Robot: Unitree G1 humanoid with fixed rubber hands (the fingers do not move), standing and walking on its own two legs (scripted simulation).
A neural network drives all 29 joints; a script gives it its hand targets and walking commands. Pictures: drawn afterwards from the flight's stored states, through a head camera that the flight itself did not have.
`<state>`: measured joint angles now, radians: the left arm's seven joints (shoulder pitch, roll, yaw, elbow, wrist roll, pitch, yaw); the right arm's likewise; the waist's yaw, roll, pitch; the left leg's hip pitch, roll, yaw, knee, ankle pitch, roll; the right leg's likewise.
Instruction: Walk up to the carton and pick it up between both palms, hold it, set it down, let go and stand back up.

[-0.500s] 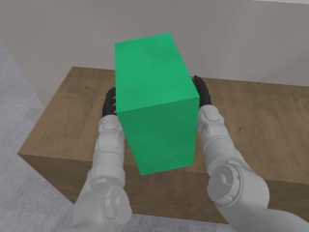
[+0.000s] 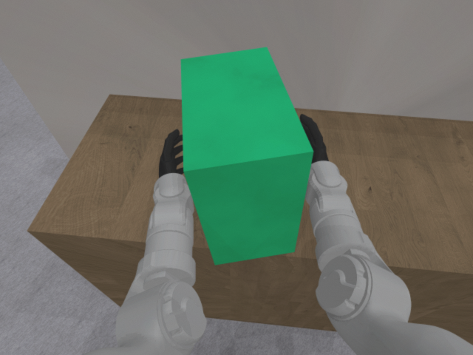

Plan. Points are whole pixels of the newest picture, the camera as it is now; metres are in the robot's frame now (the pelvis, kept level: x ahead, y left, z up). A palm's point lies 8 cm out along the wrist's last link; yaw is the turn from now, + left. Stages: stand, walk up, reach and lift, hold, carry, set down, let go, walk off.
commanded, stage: set down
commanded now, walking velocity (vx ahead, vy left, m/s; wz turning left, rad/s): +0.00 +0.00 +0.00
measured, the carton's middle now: (240, 159) +0.46 +0.03 +0.06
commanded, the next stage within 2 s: none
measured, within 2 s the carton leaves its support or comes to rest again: rests again in 0.30 s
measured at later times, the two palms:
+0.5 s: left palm (175, 173) +0.40 +0.14 +0.07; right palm (317, 166) +0.43 -0.11 +0.08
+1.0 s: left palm (175, 176) +0.40 +0.15 +0.07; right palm (317, 170) +0.42 -0.11 +0.08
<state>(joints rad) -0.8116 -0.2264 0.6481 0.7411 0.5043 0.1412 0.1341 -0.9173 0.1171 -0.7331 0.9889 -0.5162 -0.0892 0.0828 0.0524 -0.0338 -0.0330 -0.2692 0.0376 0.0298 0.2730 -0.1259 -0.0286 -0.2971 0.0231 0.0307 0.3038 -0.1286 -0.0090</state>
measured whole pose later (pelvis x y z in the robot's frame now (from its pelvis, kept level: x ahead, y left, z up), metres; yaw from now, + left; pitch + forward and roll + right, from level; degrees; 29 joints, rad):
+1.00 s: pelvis +0.00 +0.00 +0.00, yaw -1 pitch +7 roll +0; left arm -0.81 -0.28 0.70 0.68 0.59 0.11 0.10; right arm -0.87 0.16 -0.78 0.88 -0.60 -0.08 0.13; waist 0.05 -0.04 0.00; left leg -0.26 0.03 0.05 0.25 -0.11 -0.02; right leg -0.30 0.02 0.04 0.29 -0.12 -0.01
